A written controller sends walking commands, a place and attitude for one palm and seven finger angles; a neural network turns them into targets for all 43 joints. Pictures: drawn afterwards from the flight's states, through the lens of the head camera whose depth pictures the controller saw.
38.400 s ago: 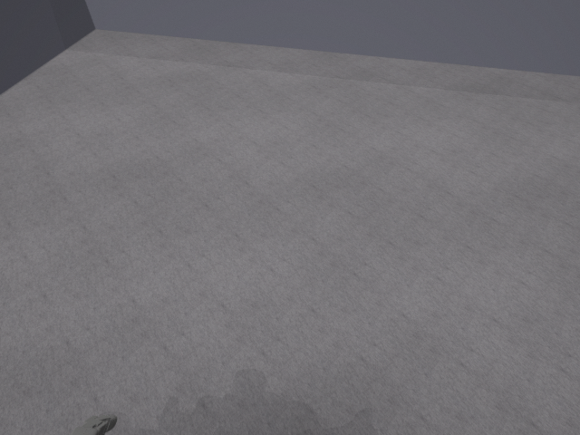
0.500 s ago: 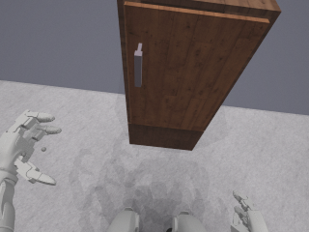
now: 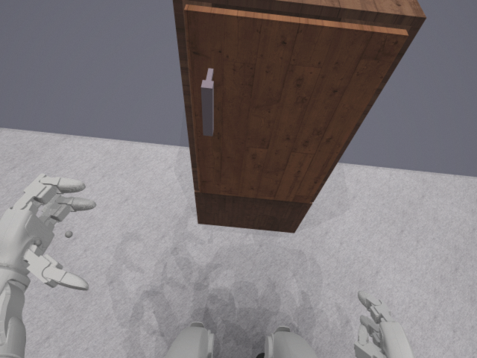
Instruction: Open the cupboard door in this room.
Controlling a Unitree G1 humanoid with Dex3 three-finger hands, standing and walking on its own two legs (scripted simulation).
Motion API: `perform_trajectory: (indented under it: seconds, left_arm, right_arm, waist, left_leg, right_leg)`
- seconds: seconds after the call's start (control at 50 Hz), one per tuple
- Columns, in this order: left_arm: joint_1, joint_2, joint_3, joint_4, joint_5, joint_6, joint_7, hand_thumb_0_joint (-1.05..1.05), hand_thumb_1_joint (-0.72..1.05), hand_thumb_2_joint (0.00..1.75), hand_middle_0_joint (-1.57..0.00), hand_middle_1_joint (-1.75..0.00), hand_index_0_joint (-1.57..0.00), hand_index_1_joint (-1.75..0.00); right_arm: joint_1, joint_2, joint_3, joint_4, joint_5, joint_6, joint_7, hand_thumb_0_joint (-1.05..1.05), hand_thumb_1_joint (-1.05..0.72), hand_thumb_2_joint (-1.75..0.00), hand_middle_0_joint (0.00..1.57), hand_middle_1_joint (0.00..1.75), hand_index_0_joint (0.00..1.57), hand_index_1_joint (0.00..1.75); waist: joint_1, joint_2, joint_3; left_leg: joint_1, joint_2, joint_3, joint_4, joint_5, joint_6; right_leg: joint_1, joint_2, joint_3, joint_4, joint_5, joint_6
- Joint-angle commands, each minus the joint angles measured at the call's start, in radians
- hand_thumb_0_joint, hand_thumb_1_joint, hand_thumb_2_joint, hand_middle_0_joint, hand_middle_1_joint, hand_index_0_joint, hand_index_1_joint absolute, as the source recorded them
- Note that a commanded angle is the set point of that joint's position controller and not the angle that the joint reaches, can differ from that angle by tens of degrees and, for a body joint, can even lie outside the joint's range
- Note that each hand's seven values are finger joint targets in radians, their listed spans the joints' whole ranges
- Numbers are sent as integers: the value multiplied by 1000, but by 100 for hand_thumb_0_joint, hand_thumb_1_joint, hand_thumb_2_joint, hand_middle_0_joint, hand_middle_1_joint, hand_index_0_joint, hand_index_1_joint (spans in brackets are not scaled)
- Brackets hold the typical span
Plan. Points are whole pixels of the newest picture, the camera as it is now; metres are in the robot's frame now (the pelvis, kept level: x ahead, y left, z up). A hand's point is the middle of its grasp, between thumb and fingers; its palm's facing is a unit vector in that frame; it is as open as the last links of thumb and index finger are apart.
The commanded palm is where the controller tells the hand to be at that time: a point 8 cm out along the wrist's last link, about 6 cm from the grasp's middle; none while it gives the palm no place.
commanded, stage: move the hooked fingers beside the handle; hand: left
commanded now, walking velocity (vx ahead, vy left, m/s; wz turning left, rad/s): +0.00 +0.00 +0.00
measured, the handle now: (209, 103) +0.58 +0.10 +0.04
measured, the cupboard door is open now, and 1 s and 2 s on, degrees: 0 0 0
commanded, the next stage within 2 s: none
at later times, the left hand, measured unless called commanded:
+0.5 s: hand (114, 191) +0.36 +0.23 +0.04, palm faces -0.04 -1.00 -0.03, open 14.0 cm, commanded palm +0.34 +0.28 +0.04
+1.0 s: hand (144, 160) +0.43 +0.20 +0.04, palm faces -0.04 -1.00 -0.02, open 14.0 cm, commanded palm +0.41 +0.25 +0.04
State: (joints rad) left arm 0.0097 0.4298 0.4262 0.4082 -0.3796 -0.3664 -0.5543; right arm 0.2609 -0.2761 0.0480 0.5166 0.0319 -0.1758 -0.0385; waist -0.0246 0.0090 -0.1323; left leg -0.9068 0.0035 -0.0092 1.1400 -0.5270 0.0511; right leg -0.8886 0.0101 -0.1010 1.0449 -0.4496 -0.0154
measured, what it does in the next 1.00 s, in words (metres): stands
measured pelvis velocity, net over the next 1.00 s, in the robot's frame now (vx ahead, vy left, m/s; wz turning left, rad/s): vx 0.00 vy -0.01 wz -0.02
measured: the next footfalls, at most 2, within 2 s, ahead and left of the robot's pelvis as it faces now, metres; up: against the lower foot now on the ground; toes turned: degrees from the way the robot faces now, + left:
none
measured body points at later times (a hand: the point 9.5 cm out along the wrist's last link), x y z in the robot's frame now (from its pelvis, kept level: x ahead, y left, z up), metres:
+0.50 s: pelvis +0.00 +0.00 +0.00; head +0.10 +0.02 +0.44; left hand +0.36 +0.28 +0.04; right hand +0.13 -0.26 -0.09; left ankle +0.01 +0.08 -0.66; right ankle +0.03 -0.12 -0.66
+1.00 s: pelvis +0.00 -0.01 +0.00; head +0.11 +0.01 +0.43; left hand +0.42 +0.25 +0.04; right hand +0.09 -0.28 -0.11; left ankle +0.01 +0.08 -0.66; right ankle +0.03 -0.12 -0.66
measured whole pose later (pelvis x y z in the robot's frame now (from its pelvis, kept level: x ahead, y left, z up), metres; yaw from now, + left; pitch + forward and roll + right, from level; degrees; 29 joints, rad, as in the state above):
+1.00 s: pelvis +0.00 -0.01 +0.00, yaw -1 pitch +20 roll -2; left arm -0.53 0.41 0.35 0.85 -0.20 -0.42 -0.35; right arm 0.30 -0.26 0.04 0.60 0.02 -0.03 -0.02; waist -0.09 0.00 -0.14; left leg -0.97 0.01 0.01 1.14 -0.52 0.04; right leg -0.98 0.02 -0.08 1.07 -0.45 -0.03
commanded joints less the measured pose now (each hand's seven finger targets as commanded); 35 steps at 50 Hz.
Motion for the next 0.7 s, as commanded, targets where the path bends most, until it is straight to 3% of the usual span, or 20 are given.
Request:
perform_trajectory:
  seconds: [0.0,0.02,0.06,0.1,0.16,0.2,0.22,0.3,0.32,0.38,0.44,0.48,0.52,0.54,0.6,0.68]
  left_arm:
    - [-155,232,85,-172,-31,-50,-7,0,-50,30,-30,-120,-30,-120]
    - [-155,236,83,-172,-27,-49,-8,0,-50,30,-30,-120,-30,-120]
    - [-248,193,22,-196,-16,-53,-5,0,-50,30,-30,-120,-30,-120]
    - [-341,190,-2,-198,-3,-54,10,0,-50,30,-30,-120,-30,-120]
    - [-377,184,-24,-169,24,-49,35,0,-50,30,-30,-120,-30,-120]
    - [-411,211,-14,-163,47,-41,57,0,-50,30,-30,-120,-30,-120]
    - [-409,182,-34,-155,49,-35,69,0,-50,30,-30,-120,-30,-120]
    - [-410,247,37,-92,68,-26,121,0,-50,30,-30,-120,-30,-120]
    - [-415,206,7,-90,67,-28,126,0,-50,30,-30,-120,-30,-120]
    - [-454,222,19,-34,75,-38,145,0,-50,30,-30,-120,-30,-120]
    - [-496,188,-23,-33,87,-54,141,0,-50,30,-30,-120,-30,-120]
    - [-516,199,-17,-8,89,-62,143,0,-50,30,-30,-120,-30,-120]
    - [-527,161,-48,2,91,-63,141,0,-50,30,-30,-120,-30,-120]
    - [-559,190,-25,-1,91,-67,147,0,-50,30,-30,-120,-30,-120]
    - [-626,194,-26,56,105,-71,161,0,-50,30,-30,-120,-30,-120]
    - [-689,231,-3,68,120,-99,176,0,-50,30,-30,-120,-30,-120]
  right_arm:
    - [3,-165,-76,-129,7,-46,-14,0,-90,-90,20,30,20,30]
    - [5,-168,-79,-131,9,-45,-16,0,-90,-90,20,30,20,30]
    - [2,-166,-76,-121,10,-49,-21,0,-90,-90,20,30,20,30]
    - [14,-171,-77,-104,6,-52,-27,0,-90,-90,20,30,20,30]
    - [21,-173,-79,-91,7,-51,-31,0,-90,-90,20,30,20,30]
    - [22,-171,-77,-88,5,-43,-30,0,-90,-90,20,30,20,30]
    - [22,-166,-77,-91,5,-40,-28,0,-90,-90,20,30,20,30]
    - [25,-163,-72,-98,3,-7,-23,0,-90,-90,20,30,20,30]
    - [22,-155,-72,-101,3,-2,-20,0,-90,-90,20,30,20,30]
    - [37,-158,-73,-89,2,14,-18,0,-90,-90,20,30,20,30]
    - [49,-155,-76,-81,2,23,-10,0,-90,-90,20,30,20,30]
    - [64,-160,-80,-70,1,30,-11,0,-90,-90,20,30,20,30]
    - [69,-154,-83,-65,2,36,-6,0,-90,-90,20,30,20,30]
    - [72,-159,-86,-55,1,40,-7,0,-90,-90,20,30,20,30]
    - [83,-156,-82,-38,-1,54,-8,0,-90,-90,20,30,20,30]
    - [99,-156,-87,-25,-6,66,-8,0,-90,-90,20,30,20,30]
  waist:
    - [5,102,-274]
    - [1,79,-282]
    - [-16,127,-275]
    - [-32,115,-284]
    - [-28,125,-299]
    - [-19,147,-322]
    - [-19,126,-324]
    - [2,84,-332]
    - [-2,93,-337]
    - [-11,65,-329]
    - [-22,104,-355]
    - [-28,66,-359]
    - [-31,90,-371]
    - [-35,80,-377]
    - [-47,62,-356]
    - [-38,92,-417]
  left_leg:
    - [171,-5,-53,-191,295,-40]
    - [171,-3,-53,-190,285,-37]
    - [200,0,-66,-193,274,-40]
    - [221,6,-80,-191,264,-45]
    - [236,6,-88,-197,264,-52]
    - [247,7,-86,-199,295,-57]
    - [255,7,-88,-202,301,-58]
    - [196,5,-67,-204,315,-48]
    - [201,3,-58,-202,317,-46]
    - [176,6,-53,-193,316,-40]
    - [202,7,-46,-190,343,-40]
    - [196,11,-52,-181,377,-38]
    - [212,11,-46,-184,384,-40]
    - [205,12,-44,-178,385,-38]
    - [172,9,-38,-171,366,-33]
    - [199,9,-39,-162,410,-34]
  right_leg:
    - [170,24,53,-109,142,-24]
    - [172,23,54,-111,135,-21]
    - [122,21,47,-103,118,-23]
    - [86,23,43,-97,107,-23]
    - [74,16,41,-90,104,-25]
    - [82,14,43,-86,119,-27]
    - [86,13,42,-89,124,-25]
    - [157,12,53,-93,154,-22]
    - [163,11,55,-96,165,-19]
    - [173,16,61,-97,178,-19]
    - [172,12,67,-99,207,-18]
    - [174,16,65,-91,234,-18]
    - [170,12,66,-95,240,-15]
    - [176,11,70,-95,251,-13]
    - [173,11,76,-95,253,-12]
    - [195,11,82,-82,286,-16]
